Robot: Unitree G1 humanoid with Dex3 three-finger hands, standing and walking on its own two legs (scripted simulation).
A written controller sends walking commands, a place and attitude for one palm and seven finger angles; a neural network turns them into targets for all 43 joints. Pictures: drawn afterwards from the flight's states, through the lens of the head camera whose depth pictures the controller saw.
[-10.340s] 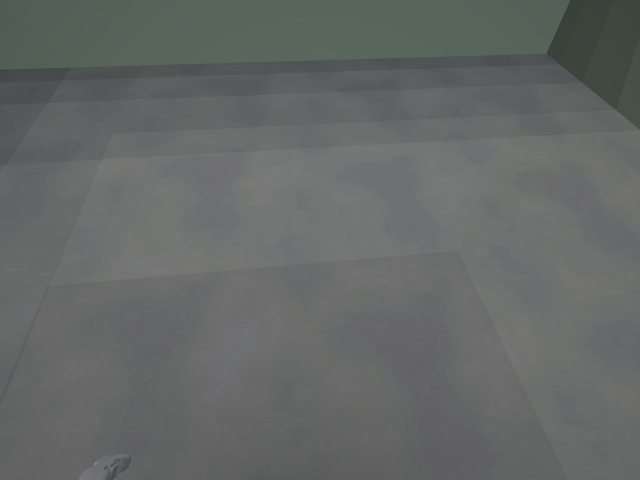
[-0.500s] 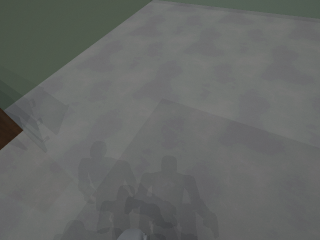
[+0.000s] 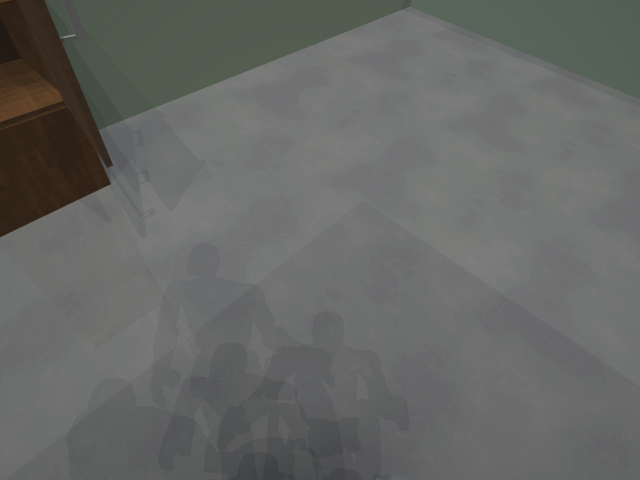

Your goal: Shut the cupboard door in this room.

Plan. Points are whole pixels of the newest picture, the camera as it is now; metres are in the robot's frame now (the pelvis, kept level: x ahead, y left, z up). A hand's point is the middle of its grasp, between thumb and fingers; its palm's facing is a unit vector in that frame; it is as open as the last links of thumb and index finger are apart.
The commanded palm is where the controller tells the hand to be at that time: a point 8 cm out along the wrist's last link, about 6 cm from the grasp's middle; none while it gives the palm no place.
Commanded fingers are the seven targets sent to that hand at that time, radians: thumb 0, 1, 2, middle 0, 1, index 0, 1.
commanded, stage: stand and wait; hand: left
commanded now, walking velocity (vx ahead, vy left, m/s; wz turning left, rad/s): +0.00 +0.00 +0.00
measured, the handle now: (59, 5) +1.00 +0.70 +0.08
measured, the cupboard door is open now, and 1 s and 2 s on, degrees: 81 81 81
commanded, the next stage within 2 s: turn or walk to find it in 0.18 s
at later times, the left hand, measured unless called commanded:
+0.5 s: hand out of the picture +0.01 +0.15 -0.16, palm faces +0.12 -0.96 -0.25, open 7.3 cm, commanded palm none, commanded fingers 0.00 0.90 0.90 -0.20 -0.30 -0.20 -0.30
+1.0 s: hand out of the picture -0.06 +0.22 -0.17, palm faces +0.32 -0.91 -0.25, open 7.4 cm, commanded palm none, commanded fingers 0.00 0.90 0.90 -0.20 -0.30 -0.20 -0.30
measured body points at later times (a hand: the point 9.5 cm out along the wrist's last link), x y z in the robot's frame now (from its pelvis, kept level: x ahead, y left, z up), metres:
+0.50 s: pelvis -0.03 -0.04 +0.00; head -0.01 -0.06 +0.45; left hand +0.00 +0.20 -0.14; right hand -0.02 -0.28 -0.17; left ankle -0.06 +0.10 -0.67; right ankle -0.02 -0.14 -0.74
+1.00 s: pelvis -0.07 +0.00 +0.00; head -0.05 +0.01 +0.45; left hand -0.07 +0.27 -0.15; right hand +0.07 -0.21 -0.14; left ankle -0.08 +0.11 -0.74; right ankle -0.05 -0.15 -0.68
